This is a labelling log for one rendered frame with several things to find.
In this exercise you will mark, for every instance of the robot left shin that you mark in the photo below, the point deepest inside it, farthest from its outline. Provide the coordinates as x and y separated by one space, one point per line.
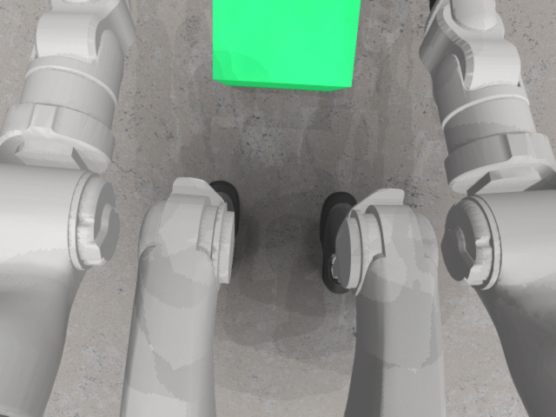
152 218

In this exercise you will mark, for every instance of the robot right foot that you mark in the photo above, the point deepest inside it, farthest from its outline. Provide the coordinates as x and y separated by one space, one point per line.
334 210

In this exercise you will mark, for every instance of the right robot upper arm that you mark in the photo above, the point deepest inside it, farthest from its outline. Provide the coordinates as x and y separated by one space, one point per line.
504 246

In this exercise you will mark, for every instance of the carton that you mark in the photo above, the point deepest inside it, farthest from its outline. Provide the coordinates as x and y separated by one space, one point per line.
285 44

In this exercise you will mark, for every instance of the robot left forearm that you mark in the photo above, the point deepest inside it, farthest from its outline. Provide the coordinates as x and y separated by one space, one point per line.
71 88

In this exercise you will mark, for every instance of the left robot upper arm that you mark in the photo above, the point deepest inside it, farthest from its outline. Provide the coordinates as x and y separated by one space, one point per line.
55 224

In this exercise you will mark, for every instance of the robot right forearm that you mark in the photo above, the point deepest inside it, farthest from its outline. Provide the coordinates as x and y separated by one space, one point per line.
492 143

